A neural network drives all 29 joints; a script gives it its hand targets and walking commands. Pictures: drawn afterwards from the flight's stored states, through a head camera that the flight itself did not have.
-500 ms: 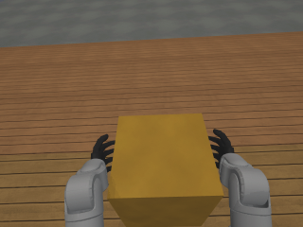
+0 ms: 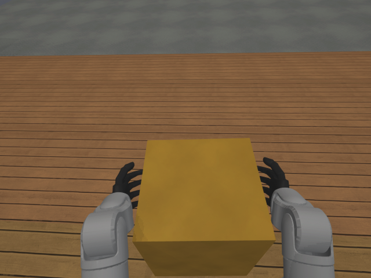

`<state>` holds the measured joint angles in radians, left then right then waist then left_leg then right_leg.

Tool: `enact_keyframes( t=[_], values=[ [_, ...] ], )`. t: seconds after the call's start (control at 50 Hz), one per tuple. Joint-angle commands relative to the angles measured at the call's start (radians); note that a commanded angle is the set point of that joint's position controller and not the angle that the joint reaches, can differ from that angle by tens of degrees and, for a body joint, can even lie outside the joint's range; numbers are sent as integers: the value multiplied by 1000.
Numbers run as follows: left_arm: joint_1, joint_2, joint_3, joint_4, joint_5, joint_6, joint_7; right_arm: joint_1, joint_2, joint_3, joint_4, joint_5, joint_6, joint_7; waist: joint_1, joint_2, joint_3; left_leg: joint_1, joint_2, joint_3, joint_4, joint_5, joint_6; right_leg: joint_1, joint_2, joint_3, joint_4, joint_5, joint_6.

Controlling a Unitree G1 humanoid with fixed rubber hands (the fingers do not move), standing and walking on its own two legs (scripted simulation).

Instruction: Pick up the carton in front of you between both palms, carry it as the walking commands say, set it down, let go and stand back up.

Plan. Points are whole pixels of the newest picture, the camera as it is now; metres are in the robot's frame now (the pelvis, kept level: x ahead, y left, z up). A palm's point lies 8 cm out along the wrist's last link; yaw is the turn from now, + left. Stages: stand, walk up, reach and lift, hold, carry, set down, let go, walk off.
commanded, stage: carry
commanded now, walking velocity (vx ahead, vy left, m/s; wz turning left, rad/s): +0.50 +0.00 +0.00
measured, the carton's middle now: (199, 211) +0.27 +0.00 +0.02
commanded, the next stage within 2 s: none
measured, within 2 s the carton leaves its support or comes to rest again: neither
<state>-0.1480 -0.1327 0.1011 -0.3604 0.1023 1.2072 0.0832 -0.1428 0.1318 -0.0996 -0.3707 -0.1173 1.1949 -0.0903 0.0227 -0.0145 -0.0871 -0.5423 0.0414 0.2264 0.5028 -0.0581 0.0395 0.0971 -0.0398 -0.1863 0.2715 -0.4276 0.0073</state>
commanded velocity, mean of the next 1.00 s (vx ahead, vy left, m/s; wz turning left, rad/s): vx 0.22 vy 0.00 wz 0.00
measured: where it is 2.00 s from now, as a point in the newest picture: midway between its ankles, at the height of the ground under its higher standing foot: (201, 209)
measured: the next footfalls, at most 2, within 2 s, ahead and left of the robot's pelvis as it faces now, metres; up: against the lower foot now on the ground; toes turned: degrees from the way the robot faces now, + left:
left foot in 0.02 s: +0.20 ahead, +0.09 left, +0.00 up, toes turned +11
right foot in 0.52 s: +0.54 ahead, -0.09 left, +0.00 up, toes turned -9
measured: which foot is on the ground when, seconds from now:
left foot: up 0.00-0.00, down 0.02-0.52, up 0.54-0.88, down 0.90-1.00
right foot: down 0.00-0.06, up 0.08-0.50, down 0.52-1.00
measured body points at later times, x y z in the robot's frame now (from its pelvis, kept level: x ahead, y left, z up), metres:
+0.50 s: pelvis +0.34 +0.00 +0.00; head +0.34 +0.00 +0.45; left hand +0.64 +0.14 +0.10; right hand +0.64 -0.16 +0.10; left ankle +0.16 +0.08 -0.73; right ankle +0.49 -0.10 -0.71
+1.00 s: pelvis +0.56 -0.03 +0.00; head +0.64 -0.02 +0.44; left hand +0.95 +0.13 +0.09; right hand +0.95 -0.18 +0.10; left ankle +0.59 +0.06 -0.73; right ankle +0.51 -0.09 -0.72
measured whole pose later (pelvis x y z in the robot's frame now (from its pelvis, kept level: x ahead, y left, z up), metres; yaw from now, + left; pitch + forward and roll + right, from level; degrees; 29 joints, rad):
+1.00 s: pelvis +0.56 -0.03 +0.00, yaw -1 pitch +5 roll +1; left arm -0.66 -0.03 0.24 -0.01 0.05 1.19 0.14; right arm -0.68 0.06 -0.26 0.01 -0.08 1.16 -0.13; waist 0.01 -0.03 0.07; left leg -0.42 -0.01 0.09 0.56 -0.08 0.08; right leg -0.32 0.01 -0.14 0.62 -0.27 -0.07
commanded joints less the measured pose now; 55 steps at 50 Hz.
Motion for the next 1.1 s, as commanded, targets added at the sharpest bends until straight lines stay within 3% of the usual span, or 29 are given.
enact_keyframes(
  t=[0.0, 0.02, 0.04, 0.06, 0.08, 0.12, 0.18, 0.32, 0.42, 0.46, 0.48, 0.5, 0.52, 0.54, 0.56, 0.58, 0.6, 0.64, 0.7, 0.74, 0.78, 0.84, 0.86, 0.88, 0.9, 0.92, 0.94, 1.0, 1.08],
  values=[
    [-423, -869, -706, -51, -393, 0, -273, -393, 907, 705, 4, 384, 4, 250, -39, -111, -221, 454, -85, 82, -50, -54, 14, -114, -125, -56, 342, 888, -45],
    [-434, -857, -706, -50, -388, -2, -273, -380, 910, 701, 7, 384, 5, 255, -64, -22, -280, 634, 77, -131, -79, -204, 26, -273, -106, -38, 555, 607, -29],
    [-454, -873, -722, -79, -400, 3, -272, -385, 904, 694, 39, 374, -8, 262, -57, 257, -352, 828, 363, -660, -211, -381, 190, -586, 32, -1, 866, 256, 15],
    [-464, -880, -729, -69, -399, -5, -272, -383, 939, 708, 35, 398, -12, 266, -47, 264, -316, 827, 391, -774, -308, -231, 219, -721, 56, 128, 1007, -28, -8],
    [-463, -906, -730, -60, -397, -16, -271, -412, 956, 717, 9, 415, -18, 270, -44, 212, -309, 795, 369, -642, -273, -90, 200, -747, -5, 178, 1062, -9, -33],
    [-448, -958, -733, -52, -391, -40, -267, -435, 998, 737, -13, 433, -33, 275, -42, 41, -287, 673, 310, -452, -248, 80, 136, -724, -68, 190, 970, 81, -49],
    [-377, -985, -737, -29, -368, -66, -250, -413, 994, 751, -25, 444, -46, 283, -34, 98, -287, 618, 260, -296, -273, 94, 92, -683, -66, 139, 809, 148, -30],
    [-449, -894, -762, -64, -367, -73, -220, -432, 863, 738, -24, 439, -48, 285, -39, 153, -147, 608, 195, -134, -283, 172, 100, -769, -45, 27, 469, 312, -10],
    [-663, -733, -738, -25, -399, -35, -204, -609, 703, 699, 29, 425, -25, 239, -69, 166, -64, 573, 183, -95, -262, 205, 95, -680, -9, -12, 316, 404, -68],
    [-735, -683, -692, 41, -400, -20, -193, -708, 663, 681, 82, 428, -11, 220, -43, 166, -87, 586, 182, -59, -147, 366, 75, -571, 18, -20, 297, 382, -92],
    [-761, -670, -662, 89, -399, -15, -188, -767, 653, 668, 113, 435, -4, 213, -9, 144, -134, 571, 152, -14, 0, 465, 45, -432, 63, -56, 250, 398, -91],
    [-782, -657, -630, 136, -399, -9, -184, -810, 646, 655, 147, 440, 4, 205, 29, 85, -202, 518, 95, 16, 206, 431, 12, -262, 91, -67, 212, 393, -83],
    [-824, -647, -601, 169, -404, -2, -182, -858, 641, 636, 184, 442, 10, 198, 51, -48, -289, 376, 57, 1, 447, 124, -9, -86, -88, 143, 229, 533, -88],
    [-893, -627, -581, 199, -409, -2, -183, -914, 688, 627, 192, 457, 15, 190, 29, -301, -408, 70, -105, -77, 755, -384, -46, 147, -343, 590, 160, 591, -273],
    [-917, -675, -574, 233, -440, 2, -185, -950, 704, 605, 235, 462, 19, 184, 25, -283, -433, 1, -108, -206, 884, -501, -22, 139, -341, 632, 103, 633, -310],
    [-980, -728, -571, 240, -457, -5, -189, -1026, 753, 603, 250, 479, 15, 183, 31, -250, -415, -45, -80, -239, 917, -478, 5, 110, -310, 540, 140, 755, -305],
    [-1035, -789, -585, 246, -476, -11, -194, -1067, 799, 598, 264, 489, 10, 183, 32, -137, -408, -63, -43, -255, 877, -445, 23, 67, -292, 472, 161, 791, -283],
    [-1173, -886, -600, 234, -516, -28, -202, -1152, 883, 586, 285, 504, -2, 185, 7, -47, -390, 26, 5, -261, 687, -378, 29, -79, -261, 351, 133, 780, -239],
    [-1237, -948, -586, 270, -516, -40, -200, -1174, 945, 562, 359, 491, -14, 182, 8, -63, -391, 76, -19, -223, 381, -389, 9, -63, -232, 252, 159, 970, -232],
    [-1228, -957, -570, 297, -503, -42, -199, -1160, 963, 546, 394, 475, -23, 178, 9, -83, -420, 87, -56, -181, 243, -297, -3, -13, -217, 200, 211, 1159, -231],
    [-1227, -965, -564, 301, -492, -45, -199, -1163, 972, 537, 396, 462, -29, 175, 15, -105, -450, 108, -75, -149, 148, -169, -9, 19, -189, 146, 259, 1207, -216],
    [-1245, -971, -572, 276, -482, -47, -197, -1187, 985, 539, 357, 456, -28, 180, -2, -89, -448, 261, -60, -120, -79, 133, -1, -62, -124, 78, 342, 1019, -166],
    [-1238, -972, -574, 275, -474, -45, -195, -1184, 981, 538, 346, 453, -23, 185, -14, -70, -438, 357, -12, -162, -118, 274, 14, -144, -104, 87, 360, 874, -137],
    [-1212, -967, -575, 287, -462, -41, -192, -1171, 966, 532, 345, 450, -15, 192, -20, 5, -454, 505, 108, -265, -62, 670, 54, -280, -85, 87, 399, 607, -106],
    [-1200, -967, -580, 285, -460, -33, -193, -1160, 947, 534, 356, 433, -16, 196, -15, 110, -493, 614, 211, -355, 56, 993, 153, -363, -9, 121, 375, 364, -67],
    [-1212, -970, -591, 268, -461, -27, -194, -1143, 954, 538, 363, 430, -16, 200, -30, 188, -504, 659, 231, -380, 78, 1075, 190, -395, 6, 136, 370, 251, -54],
    [-1234, -978, -605, 255, -465, -24, -195, -1139, 956, 543, 355, 433, -17, 203, -37, 198, -491, 669, 217, -363, 92, 1090, 187, -410, 3, 136, 370, 279, -46],
    [-1244, -986, -615, 232, -474, -25, -194, -1181, 959, 575, 296, 456, -19, 202, -25, 123, -479, 576, 139, -285, 127, 955, 153, -314, -2, 132, 270, 491, -37],
    [-1168, -956, -596, 249, -457, -24, -192, -1160, 946, 603, 263, 462, -18, 188, -8, -81, -480, 238, 4, -153, 90, 396, 79, 19, -78, 169, 379, 1211, -77]
  ],
)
